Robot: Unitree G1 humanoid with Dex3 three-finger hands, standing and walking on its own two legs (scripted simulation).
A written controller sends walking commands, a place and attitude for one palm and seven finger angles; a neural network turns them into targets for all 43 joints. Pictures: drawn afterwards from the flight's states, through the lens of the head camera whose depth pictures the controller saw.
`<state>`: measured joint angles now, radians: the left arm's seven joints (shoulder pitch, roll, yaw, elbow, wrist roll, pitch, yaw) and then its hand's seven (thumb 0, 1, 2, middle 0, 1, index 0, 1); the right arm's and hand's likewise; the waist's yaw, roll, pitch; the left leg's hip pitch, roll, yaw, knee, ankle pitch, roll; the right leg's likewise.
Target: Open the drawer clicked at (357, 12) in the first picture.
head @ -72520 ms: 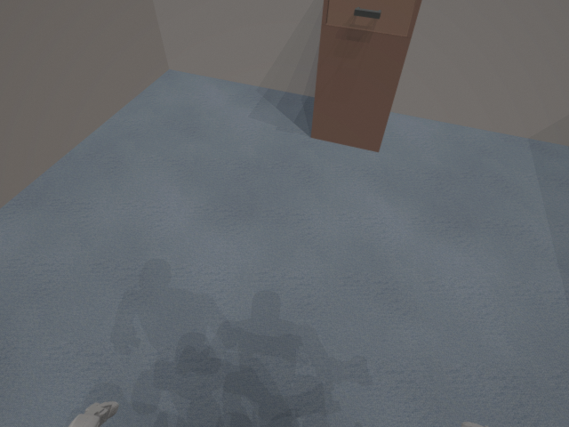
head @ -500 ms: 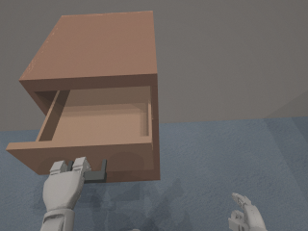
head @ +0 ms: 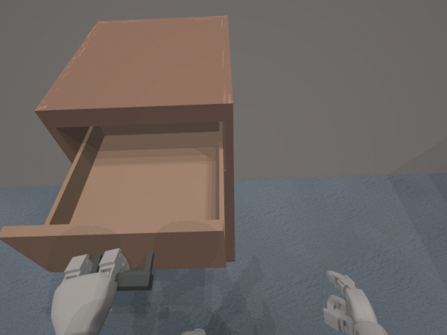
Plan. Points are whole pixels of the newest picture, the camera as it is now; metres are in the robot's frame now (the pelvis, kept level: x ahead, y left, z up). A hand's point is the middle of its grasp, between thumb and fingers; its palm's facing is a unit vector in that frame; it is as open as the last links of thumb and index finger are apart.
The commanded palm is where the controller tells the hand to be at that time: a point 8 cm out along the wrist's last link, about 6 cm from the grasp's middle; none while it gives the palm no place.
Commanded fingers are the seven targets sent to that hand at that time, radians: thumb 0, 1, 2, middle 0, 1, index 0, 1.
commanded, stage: pull the drawer open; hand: left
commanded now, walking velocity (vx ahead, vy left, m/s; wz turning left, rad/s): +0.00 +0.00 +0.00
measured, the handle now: (121, 269) +0.22 +0.21 +0.01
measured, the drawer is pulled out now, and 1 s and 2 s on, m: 0.26 0.30 0.28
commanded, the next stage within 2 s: open the thumb to release the handle in 0.62 s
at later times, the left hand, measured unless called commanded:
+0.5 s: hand out of the picture +0.12 +0.22 -0.01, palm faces -0.05 -0.13 -0.99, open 5.4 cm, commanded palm +0.09 +0.21 +0.04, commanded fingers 0.00 0.90 0.90 -0.40 -1.35 -0.40 -1.35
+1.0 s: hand out of the picture +0.12 +0.24 -0.01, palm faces -0.03 -0.12 -0.99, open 7.6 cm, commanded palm +0.10 +0.24 +0.04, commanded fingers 0.00 -0.15 0.45 -0.32 -1.24 -0.32 -1.24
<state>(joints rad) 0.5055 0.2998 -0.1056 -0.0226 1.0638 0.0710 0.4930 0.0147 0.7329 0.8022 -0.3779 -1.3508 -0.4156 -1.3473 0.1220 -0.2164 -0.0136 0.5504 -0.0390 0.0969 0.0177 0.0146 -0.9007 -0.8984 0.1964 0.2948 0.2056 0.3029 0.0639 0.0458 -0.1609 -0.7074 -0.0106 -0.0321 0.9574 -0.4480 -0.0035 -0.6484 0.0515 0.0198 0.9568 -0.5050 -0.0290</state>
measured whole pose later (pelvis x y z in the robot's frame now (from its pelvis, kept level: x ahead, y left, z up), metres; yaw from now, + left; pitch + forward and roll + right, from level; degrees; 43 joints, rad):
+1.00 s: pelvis +0.00 +0.00 -0.02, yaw +0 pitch +14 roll -1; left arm 0.74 0.33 -0.04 -0.20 1.03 -0.02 0.53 -0.01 0.40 0.68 -0.38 -1.30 -0.38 -1.30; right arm 0.14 -0.22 -0.02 0.49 -0.05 0.12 0.04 0.02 -0.90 -0.90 0.20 0.29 0.20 0.30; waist 0.09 0.06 -0.19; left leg -0.82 -0.01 -0.03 1.06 -0.49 0.00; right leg -0.75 0.05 0.01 1.05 -0.55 -0.02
